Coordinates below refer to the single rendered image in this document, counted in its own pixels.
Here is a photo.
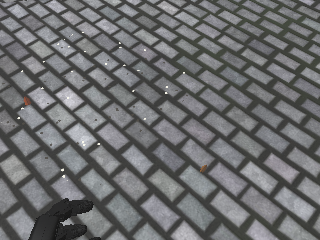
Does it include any robot left hand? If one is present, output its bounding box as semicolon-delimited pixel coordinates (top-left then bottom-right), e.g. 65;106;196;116
29;198;101;240

